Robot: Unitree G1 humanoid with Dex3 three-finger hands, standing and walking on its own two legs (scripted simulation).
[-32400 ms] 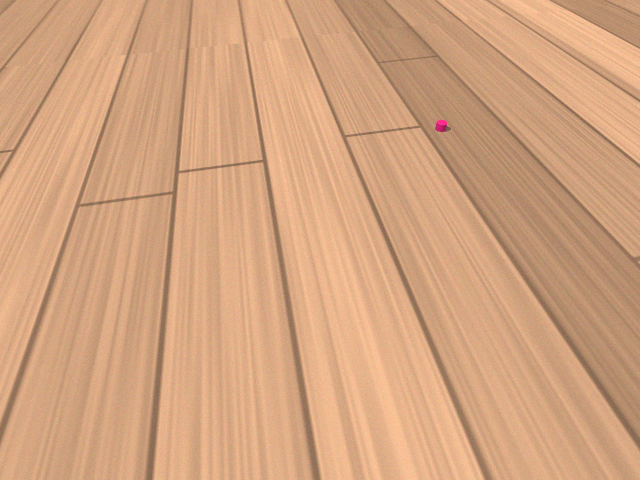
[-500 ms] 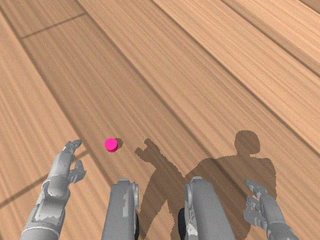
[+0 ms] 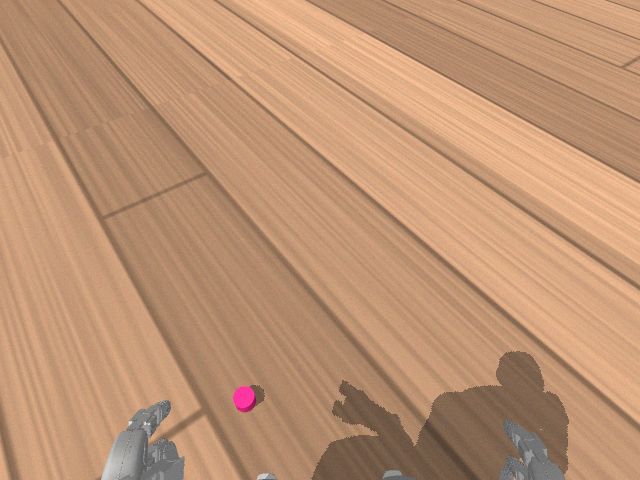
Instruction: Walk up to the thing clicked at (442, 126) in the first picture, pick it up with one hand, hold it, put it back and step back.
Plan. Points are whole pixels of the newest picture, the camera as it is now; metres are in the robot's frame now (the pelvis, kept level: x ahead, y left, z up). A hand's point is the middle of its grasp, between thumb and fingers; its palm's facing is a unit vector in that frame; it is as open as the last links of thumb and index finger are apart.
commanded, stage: home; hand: left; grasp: from above
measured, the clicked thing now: (244, 399) +0.46 +0.20 -0.67
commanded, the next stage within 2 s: none
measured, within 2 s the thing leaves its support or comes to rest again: neither
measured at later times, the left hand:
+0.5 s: hand out of the picture +0.17 +0.18 -0.02, palm faces +0.08 -0.98 -0.19, open 7.4 cm
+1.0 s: hand out of the picture +0.16 +0.18 -0.02, palm faces +0.06 -0.98 -0.20, open 7.4 cm
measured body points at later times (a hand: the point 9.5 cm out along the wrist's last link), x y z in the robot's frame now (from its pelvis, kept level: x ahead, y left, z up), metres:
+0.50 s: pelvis +0.02 +0.00 +0.03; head +0.03 +0.00 +0.48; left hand +0.16 +0.23 -0.01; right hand +0.19 -0.24 -0.03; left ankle +0.02 +0.11 -0.66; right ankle +0.02 -0.13 -0.66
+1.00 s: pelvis +0.01 +0.00 +0.03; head +0.02 +0.00 +0.48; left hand +0.16 +0.23 -0.01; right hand +0.17 -0.25 -0.04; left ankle +0.02 +0.11 -0.66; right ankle +0.02 -0.13 -0.66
